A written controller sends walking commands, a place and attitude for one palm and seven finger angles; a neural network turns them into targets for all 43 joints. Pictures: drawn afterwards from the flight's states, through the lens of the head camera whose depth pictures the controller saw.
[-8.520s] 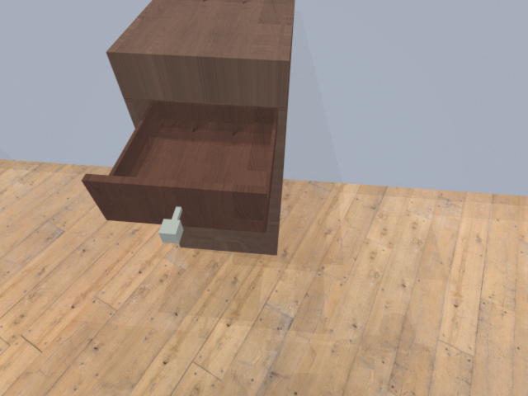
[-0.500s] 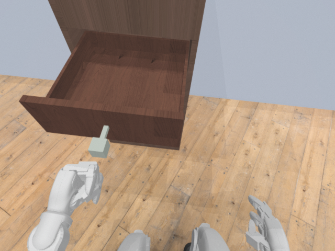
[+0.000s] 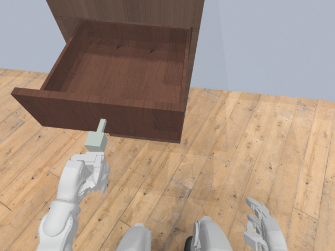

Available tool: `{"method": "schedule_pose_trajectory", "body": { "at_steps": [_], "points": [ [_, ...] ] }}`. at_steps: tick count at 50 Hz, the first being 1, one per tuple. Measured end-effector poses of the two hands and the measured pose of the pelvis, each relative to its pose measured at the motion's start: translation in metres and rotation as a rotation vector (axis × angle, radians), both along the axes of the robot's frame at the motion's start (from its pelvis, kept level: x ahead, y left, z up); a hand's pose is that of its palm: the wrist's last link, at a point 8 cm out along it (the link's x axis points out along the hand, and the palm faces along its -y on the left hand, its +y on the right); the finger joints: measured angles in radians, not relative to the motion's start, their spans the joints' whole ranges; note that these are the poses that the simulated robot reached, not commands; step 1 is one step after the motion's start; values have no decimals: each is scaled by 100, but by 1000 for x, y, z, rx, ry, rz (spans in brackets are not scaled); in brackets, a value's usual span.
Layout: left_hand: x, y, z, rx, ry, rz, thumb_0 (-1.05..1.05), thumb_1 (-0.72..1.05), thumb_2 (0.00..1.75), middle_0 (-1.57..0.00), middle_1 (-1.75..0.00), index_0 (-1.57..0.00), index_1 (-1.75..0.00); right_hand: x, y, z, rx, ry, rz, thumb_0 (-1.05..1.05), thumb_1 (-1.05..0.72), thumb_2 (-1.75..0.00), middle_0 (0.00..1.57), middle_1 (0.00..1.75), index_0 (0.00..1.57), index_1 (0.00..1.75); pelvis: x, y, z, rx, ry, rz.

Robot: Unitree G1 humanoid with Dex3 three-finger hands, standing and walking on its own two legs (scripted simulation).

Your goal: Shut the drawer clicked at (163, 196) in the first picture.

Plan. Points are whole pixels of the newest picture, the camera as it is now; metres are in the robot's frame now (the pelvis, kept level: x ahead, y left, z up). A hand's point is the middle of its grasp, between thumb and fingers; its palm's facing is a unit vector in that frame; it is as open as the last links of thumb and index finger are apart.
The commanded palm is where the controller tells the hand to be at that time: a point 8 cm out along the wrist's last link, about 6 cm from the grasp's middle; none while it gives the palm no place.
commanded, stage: bring the fist close to the handle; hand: left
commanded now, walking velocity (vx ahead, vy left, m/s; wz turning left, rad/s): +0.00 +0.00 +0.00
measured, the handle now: (99, 134) +0.38 +0.18 +0.03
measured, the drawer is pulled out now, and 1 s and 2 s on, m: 0.30 0.24 0.11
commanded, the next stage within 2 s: push the drawer shut in 0.12 s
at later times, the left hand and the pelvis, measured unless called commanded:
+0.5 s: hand (104, 169) +0.29 +0.15 +0.03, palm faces -0.11 -0.99 -0.05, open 3.2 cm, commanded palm +0.29 +0.21 +0.03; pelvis +0.00 +0.00 +0.00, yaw +0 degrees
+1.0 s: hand (110, 144) +0.35 +0.15 +0.02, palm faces -0.11 -0.99 -0.05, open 3.0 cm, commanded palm +0.35 +0.20 +0.03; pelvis -0.02 +0.00 +0.00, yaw +0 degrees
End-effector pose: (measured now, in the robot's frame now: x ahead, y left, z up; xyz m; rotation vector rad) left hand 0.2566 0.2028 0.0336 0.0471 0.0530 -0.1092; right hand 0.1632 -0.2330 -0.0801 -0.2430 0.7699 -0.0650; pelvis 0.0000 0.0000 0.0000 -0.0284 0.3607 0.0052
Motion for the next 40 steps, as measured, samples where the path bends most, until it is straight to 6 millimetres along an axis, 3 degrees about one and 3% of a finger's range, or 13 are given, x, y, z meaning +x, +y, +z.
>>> {"method": "schedule_pose_trajectory", "body": {
  "at_steps": [14, 23, 32, 40],
  "points": [
    [-1, 8, -3, 5, -3, 11, 2, 90, 90, -140, -160, -140, -160, 9, -5, 5, -24, -21, 3, 2, -90, -90, 20, 30, 20, 30, 1, -2, -1, -6, -1, 6],
    [18, 6, -3, 2, -19, -4, 2, 90, 90, -140, -160, -140, -160, 6, -5, 2, -30, -5, 2, 2, -90, -90, 20, 30, 20, 30, 0, -1, -2, -7, 4, 8],
    [26, 7, -6, 12, -18, -1, -2, 86, 94, -140, -160, -140, -160, -6, -3, -6, -31, 45, 5, 2, -90, -90, 20, 30, 20, 30, -4, 0, -2, -8, 6, 15],
    [47, 8, -8, 17, -26, -7, -5, 82, 95, -140, -160, -140, -160, -19, -4, -14, -41, 80, -2, 2, -90, -90, 20, 30, 20, 30, -12, 1, -4, -9, 6, 20]
  ]
}}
